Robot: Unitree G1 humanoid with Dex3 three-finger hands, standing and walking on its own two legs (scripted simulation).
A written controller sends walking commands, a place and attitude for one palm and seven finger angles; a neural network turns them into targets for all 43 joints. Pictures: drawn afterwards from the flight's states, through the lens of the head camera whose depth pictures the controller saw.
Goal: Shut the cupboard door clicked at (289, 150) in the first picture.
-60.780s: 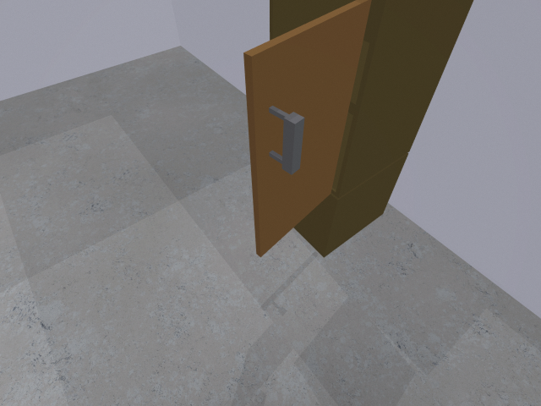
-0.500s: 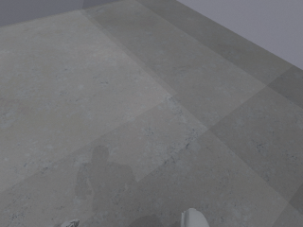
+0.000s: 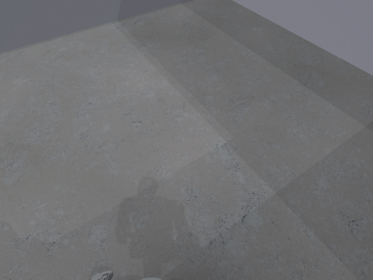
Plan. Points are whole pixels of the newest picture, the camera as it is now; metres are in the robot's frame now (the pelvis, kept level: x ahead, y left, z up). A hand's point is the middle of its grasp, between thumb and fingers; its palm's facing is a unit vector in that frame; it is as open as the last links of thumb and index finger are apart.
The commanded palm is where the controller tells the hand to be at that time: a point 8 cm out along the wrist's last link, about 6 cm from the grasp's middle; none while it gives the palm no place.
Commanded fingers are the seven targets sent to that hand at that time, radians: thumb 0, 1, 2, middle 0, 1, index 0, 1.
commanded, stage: turn to face it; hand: left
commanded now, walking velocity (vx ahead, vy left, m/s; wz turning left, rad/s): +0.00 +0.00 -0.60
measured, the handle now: out of the picture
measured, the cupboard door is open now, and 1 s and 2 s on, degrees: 22 22 22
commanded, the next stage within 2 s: none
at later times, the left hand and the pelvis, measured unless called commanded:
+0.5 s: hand (97, 271) +0.16 +0.23 -0.17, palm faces -0.16 -0.97 -0.19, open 7.4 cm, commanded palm none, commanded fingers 0.00 0.90 0.90 -0.20 -0.30 -0.20 -0.30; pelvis +0.07 +0.04 +0.00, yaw -17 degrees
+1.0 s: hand (152, 228) +0.26 +0.11 -0.15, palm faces -0.55 -0.79 -0.25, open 7.4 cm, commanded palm none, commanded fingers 0.00 0.90 0.90 -0.20 -0.30 -0.20 -0.30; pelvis +0.07 -0.01 +0.00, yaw -35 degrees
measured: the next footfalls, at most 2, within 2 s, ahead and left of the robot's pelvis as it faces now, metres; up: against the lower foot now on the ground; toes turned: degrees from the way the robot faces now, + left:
left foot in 0.32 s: +0.14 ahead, +0.14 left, +0.00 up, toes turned -9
right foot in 0.74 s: +0.06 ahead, -0.12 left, +0.00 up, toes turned -32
